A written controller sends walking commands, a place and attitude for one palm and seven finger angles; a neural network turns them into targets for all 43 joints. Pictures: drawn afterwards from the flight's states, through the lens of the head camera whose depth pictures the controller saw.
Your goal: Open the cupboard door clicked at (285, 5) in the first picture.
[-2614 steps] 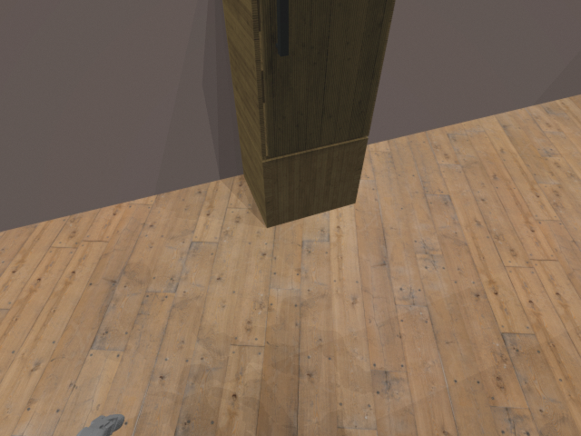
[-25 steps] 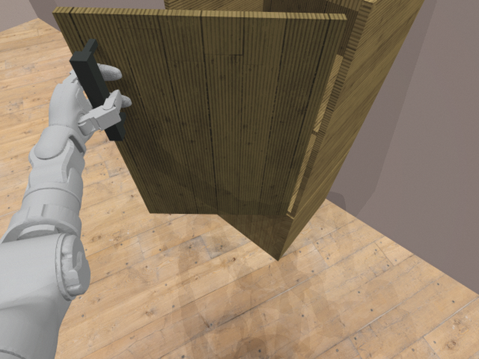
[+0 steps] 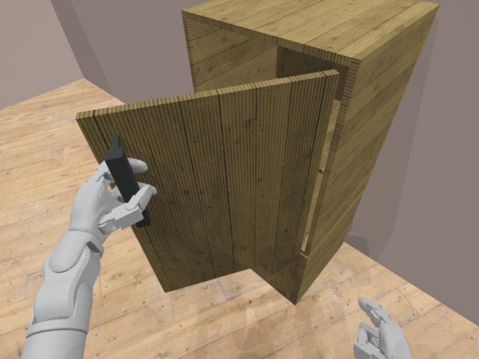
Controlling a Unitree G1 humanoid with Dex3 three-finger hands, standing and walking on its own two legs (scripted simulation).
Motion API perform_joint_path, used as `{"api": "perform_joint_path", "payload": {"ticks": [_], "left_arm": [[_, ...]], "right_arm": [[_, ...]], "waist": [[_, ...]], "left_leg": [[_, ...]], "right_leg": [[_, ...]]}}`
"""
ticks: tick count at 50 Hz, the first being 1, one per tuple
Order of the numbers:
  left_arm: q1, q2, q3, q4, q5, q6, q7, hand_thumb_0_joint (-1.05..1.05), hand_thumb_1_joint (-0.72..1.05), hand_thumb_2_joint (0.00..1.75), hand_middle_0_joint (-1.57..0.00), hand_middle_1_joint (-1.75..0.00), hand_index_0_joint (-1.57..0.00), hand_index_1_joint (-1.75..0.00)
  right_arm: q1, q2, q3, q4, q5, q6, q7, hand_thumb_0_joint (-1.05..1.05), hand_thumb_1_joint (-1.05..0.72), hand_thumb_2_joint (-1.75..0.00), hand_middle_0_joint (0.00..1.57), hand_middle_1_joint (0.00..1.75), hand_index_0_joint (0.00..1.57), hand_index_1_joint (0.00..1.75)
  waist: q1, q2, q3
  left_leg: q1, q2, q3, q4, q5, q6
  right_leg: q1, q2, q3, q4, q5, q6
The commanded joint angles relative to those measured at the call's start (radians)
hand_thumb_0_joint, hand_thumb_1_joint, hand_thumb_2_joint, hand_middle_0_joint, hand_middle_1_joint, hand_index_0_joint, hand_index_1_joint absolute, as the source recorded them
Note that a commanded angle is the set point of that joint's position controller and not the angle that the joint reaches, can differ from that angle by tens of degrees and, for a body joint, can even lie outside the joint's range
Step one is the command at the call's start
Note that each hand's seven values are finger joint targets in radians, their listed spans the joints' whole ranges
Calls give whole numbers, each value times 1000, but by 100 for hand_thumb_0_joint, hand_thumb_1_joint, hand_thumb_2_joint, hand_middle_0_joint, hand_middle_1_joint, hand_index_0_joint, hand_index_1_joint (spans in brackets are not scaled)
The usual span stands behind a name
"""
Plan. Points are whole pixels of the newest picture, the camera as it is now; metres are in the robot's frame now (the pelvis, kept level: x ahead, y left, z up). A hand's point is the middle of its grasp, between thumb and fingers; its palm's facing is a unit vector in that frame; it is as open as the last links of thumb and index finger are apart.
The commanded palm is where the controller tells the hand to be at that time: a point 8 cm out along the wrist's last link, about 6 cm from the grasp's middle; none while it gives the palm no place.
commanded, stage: pull the door open along its arc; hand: left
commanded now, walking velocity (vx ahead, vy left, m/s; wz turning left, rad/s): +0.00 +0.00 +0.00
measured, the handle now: (130, 182) +0.37 +0.20 +0.13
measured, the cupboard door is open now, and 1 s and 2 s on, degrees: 59 78 78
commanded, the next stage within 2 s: open thumb and fingers to let go in 0.52 s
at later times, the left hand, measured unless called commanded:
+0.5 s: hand (174, 257) +0.23 +0.10 +0.14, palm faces +0.37 -0.93 +0.01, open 6.3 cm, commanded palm +0.16 +0.13 +0.14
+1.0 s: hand (167, 263) +0.22 +0.10 +0.14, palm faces +0.37 -0.93 +0.04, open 9.8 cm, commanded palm +0.17 +0.14 +0.14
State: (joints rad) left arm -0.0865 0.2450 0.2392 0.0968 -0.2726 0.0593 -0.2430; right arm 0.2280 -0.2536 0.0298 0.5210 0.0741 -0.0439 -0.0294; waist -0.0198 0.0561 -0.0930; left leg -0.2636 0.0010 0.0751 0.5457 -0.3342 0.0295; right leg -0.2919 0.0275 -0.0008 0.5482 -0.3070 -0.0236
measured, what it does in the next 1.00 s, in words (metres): stands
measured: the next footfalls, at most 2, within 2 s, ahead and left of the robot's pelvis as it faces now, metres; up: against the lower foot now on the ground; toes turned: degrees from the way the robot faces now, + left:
none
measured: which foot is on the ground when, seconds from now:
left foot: down 0.00-1.00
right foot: down 0.00-1.00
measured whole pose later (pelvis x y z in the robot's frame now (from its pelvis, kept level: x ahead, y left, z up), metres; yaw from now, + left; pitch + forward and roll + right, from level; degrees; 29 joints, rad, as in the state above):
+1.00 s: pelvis -0.03 -0.02 +0.00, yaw +4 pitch -5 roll +0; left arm 0.21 -0.03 -0.17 -0.34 -0.05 0.19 0.37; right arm 0.11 -0.19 0.05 0.60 -0.02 0.04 -0.04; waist 0.04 0.07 -0.01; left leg -0.16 0.00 -0.01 0.53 -0.29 0.01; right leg -0.14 0.03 -0.08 0.50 -0.28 -0.05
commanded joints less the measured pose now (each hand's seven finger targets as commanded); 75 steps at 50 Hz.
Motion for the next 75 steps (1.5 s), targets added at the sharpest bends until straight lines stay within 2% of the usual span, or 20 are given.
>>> {"api": "perform_joint_path", "payload": {"ticks": [1, 5, 7, 14, 27, 30, 31, 33, 36, 40, 41, 45, 47, 50, 51, 53, 62, 64, 71, 75], "left_arm": [[-39, 189, 172, -356, -6, 7, 164, 0, 90, 90, -40, -135, -40, -135], [30, 62, 63, -524, 43, 68, 308, 0, 90, 90, -40, -135, -40, -135], [65, 36, 14, -561, 76, 86, 355, 0, 90, 90, -40, -135, -40, -135], [112, -98, -128, -662, 140, 113, 516, 0, 90, 90, -40, -135, -40, -135], [296, -270, -398, -819, 227, 57, 610, 0, 90, 90, -40, -135, -40, -135], [175, -242, -392, -781, 257, 45, 638, 0, 90, 90, -40, -135, -40, -135], [72, -216, -375, -749, 267, 44, 652, 0, 90, 90, -40, -135, -40, -135], [89, -216, -355, -696, 269, 41, 657, 0, 76, 84, -39, -134, -39, -134], [90, -212, -337, -678, 255, 33, 642, 0, 55, 75, -38, -131, -38, -131], [141, -233, -334, -658, 216, 36, 606, 0, 27, 63, -35, -128, -35, -128], [155, -226, -323, -640, 212, 43, 602, 0, 20, 60, -35, -127, -35, -127], [108, -242, -354, -675, 231, 50, 609, 0, -8, 48, -33, -124, -33, -124], [90, -261, -383, -667, 241, 58, 615, 0, -22, 42, -32, -123, -32, -123], [41, -277, -408, -667, 255, 68, 624, 0, -43, 33, -30, -121, -30, -121], [29, -269, -403, -663, 259, 70, 630, 0, -50, 30, -30, -120, -30, -120], [11, -287, -423, -652, 268, 77, 638, 0, -50, 30, -30, -120, -30, -120], [-60, -379, -527, -637, 326, 109, 707, 0, -50, 30, -22, -75, -22, -75], [-73, -395, -549, -622, 338, 116, 717, 0, -50, 30, -21, -65, -21, -65], [-106, -409, -552, -600, 328, 131, 744, 0, -50, 30, -15, -30, -15, -30], [-129, -433, -563, -608, 324, 134, 752, 0, -50, 30, -15, -30, -15, -30]], "right_arm": [[-132, -88, -35, -145, -11, -33, -3, 0, -90, -90, 20, 30, 20, 30], [-177, -59, -25, -135, -25, -11, 1, 0, -90, -90, 20, 30, 20, 30], [-186, -59, -20, -127, -35, 5, 2, 0, -90, -90, 20, 30, 20, 30], [-246, -31, -4, -113, -64, 30, -2, 0, -90, -90, 20, 30, 20, 30], [-264, -13, -11, -122, -92, 8, 10, 0, -90, -90, 20, 30, 20, 30], [-262, -14, -11, -102, -101, 4, 1, 0, -90, -90, 20, 30, 20, 30], [-260, -16, -9, -89, -101, 5, -7, 0, -90, -90, 20, 30, 20, 30], [-270, -8, -8, -88, -103, 5, -17, 0, -90, -90, 20, 30, 20, 30], [-274, -3, -8, -79, -100, 14, -22, 0, -90, -90, 20, 30, 20, 30], [-275, -2, -2, -80, -98, 24, -22, 0, -90, -90, 20, 30, 20, 30], [-276, -4, -2, -79, -95, 29, -22, 0, -90, -90, 20, 30, 20, 30], [-287, -5, 0, -90, -97, 35, -15, 0, -90, -90, 20, 30, 20, 30], [-295, -4, 2, -92, -96, 40, -10, 0, -90, -90, 20, 30, 20, 30], [-300, -4, 3, -93, -98, 43, -8, 0, -90, -90, 20, 30, 20, 30], [-300, -5, 4, -88, -96, 46, -8, 0, -90, -90, 20, 30, 20, 30], [-308, -2, 7, -90, -96, 51, -6, 0, -90, -90, 20, 30, 20, 30], [-314, 6, 4, -80, -97, 69, 22, 0, -90, -90, 20, 30, 20, 30], [-319, 6, 4, -79, -96, 73, 28, 0, -90, -90, 20, 30, 20, 30], [-340, 11, 6, -67, -94, 83, 37, 0, -90, -90, 20, 30, 20, 30], [-350, 12, 4, -67, -94, 86, 43, 0, -90, -90, 20, 30, 20, 30]], "waist": [[92, -74, -155], [93, -27, -149], [79, -54, -123], [81, -66, -75], [70, -149, -47], [52, -157, -32], [41, -158, -8], [59, -162, -7], [77, -110, -51], [84, -144, -65], [89, -122, -51], [79, -128, -24], [74, -99, 9], [66, -116, 3], [69, -78, 10], [69, -80, 1], [71, -57, -46], [65, -82, -40], [74, -67, -45], [68, -85, -48]], "left_leg": [[63, 3, -48, -41, 419, -8], [86, 1, -48, -50, 391, -15], [83, 2, -55, -52, 358, -12], [85, -4, -59, -48, 288, -8], [90, -13, -76, 3, 221, 2], [89, -19, -86, 13, 199, 5], [89, -23, -91, 13, 183, 7], [89, -27, -91, 4, 160, 7], [110, -28, -88, -10, 193, 4], [118, -22, -82, -34, 230, 3], [117, -22, -80, -38, 231, 2], [130, -18, -79, -48, 228, 5], [133, -15, -84, -54, 214, 5], [138, -13, -92, -58, 196, 4], [142, -11, -99, -65, 188, 0], [140, -10, -104, -73, 180, -1], [133, 7, -139, -95, 182, -24], [124, 9, -143, -90, 167, -24], [108, 11, -153, -99, 131, -34], [108, 12, -147, -91, 125, -30]], "right_leg": [[160, -13, -47, -33, 474, 2], [162, -16, -46, -44, 432, -1], [155, -18, -43, -54, 405, 1], [159, -34, -15, -97, 341, 8], [135, -80, 47, -152, 261, 32], [118, -90, 74, -175, 209, 33], [98, -89, 79, -189, 167, 31], [105, -95, 90, -214, 95, 28], [147, -94, 78, -199, 167, 21], [184, -86, 46, -175, 291, 31], [179, -79, 33, -171, 284, 24], [148, -68, 17, -176, 227, 15], [119, -64, 6, -179, 183, 7], [108, -59, -4, -182, 127, 2], [102, -56, -11, -179, 111, -5], [100, -52, -22, -171, 93, -9], [101, -34, -65, -98, 89, -28], [88, -33, -68, -95, 71, -27], [86, -28, -75, -82, 43, -32], [79, -29, -71, -91, 30, -29]]}}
